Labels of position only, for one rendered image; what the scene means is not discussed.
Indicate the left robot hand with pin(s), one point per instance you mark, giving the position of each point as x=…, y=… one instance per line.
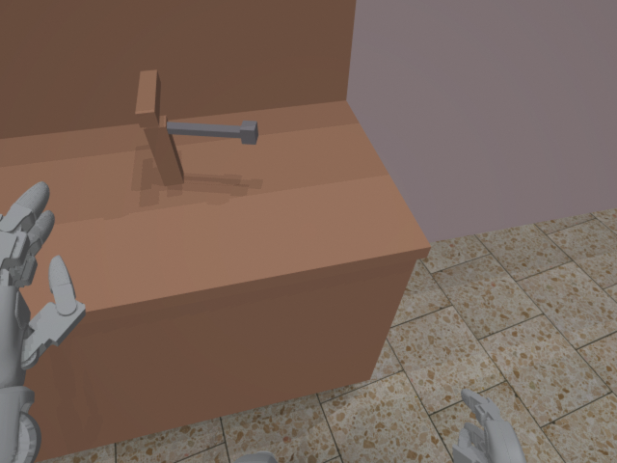
x=22, y=232

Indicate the tap lever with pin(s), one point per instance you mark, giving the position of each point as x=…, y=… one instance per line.
x=248, y=131

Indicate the robot left forearm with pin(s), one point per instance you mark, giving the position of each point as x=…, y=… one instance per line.
x=20, y=435

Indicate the left robot shin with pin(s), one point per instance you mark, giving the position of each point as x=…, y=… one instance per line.
x=267, y=452

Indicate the right robot hand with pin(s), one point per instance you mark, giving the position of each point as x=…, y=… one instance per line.
x=498, y=443

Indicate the counter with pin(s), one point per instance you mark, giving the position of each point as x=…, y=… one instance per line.
x=218, y=277

